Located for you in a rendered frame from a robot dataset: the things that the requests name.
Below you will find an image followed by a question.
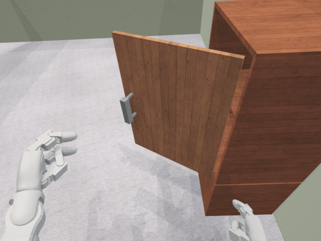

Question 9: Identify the right robot hand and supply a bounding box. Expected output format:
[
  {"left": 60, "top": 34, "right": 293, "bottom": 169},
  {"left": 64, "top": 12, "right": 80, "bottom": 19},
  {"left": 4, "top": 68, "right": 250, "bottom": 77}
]
[{"left": 229, "top": 199, "right": 268, "bottom": 241}]

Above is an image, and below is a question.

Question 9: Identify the cupboard door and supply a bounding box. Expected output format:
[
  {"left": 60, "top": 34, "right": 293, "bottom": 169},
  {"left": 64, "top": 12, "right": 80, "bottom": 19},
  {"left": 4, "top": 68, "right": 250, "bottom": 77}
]
[{"left": 111, "top": 31, "right": 245, "bottom": 178}]

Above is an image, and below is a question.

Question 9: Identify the left robot hand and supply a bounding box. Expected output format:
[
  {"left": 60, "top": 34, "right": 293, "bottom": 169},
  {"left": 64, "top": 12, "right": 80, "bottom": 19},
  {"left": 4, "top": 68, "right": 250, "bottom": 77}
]
[{"left": 16, "top": 130, "right": 77, "bottom": 193}]

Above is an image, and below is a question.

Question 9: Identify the handle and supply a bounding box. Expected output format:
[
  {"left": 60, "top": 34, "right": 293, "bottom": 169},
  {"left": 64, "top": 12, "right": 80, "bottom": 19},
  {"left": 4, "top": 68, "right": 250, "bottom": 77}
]
[{"left": 120, "top": 93, "right": 137, "bottom": 124}]

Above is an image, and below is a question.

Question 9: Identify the left robot forearm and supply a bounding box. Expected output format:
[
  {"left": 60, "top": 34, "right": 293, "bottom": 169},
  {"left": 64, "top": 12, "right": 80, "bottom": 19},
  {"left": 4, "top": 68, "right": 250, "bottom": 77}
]
[{"left": 0, "top": 189, "right": 46, "bottom": 241}]

